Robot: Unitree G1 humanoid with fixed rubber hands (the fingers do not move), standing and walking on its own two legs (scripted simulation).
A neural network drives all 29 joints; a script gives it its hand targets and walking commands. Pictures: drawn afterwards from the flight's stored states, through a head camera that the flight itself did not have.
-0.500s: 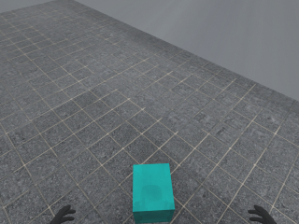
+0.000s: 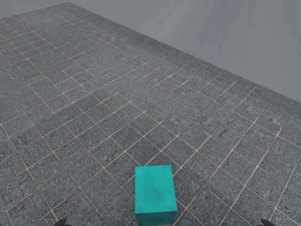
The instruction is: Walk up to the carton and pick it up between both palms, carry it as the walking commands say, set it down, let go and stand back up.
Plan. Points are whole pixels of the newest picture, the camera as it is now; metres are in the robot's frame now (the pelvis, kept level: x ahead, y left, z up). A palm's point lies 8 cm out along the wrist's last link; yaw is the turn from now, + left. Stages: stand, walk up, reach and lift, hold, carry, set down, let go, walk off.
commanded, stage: stand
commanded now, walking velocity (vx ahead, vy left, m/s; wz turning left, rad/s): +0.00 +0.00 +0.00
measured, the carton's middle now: (154, 195) +0.42 +0.02 -0.64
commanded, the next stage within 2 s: none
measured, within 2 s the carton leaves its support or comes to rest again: neither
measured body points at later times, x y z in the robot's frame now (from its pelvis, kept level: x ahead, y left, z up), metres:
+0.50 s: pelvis -0.01 +0.00 +0.00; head -0.02 +0.00 +0.45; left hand +0.08 +0.31 -0.12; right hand +0.09 -0.32 -0.11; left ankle -0.01 +0.11 -0.74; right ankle -0.03 -0.13 -0.74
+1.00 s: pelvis -0.01 +0.00 +0.00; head -0.01 +0.00 +0.45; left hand +0.08 +0.31 -0.12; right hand +0.09 -0.32 -0.11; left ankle -0.01 +0.11 -0.74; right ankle -0.03 -0.14 -0.74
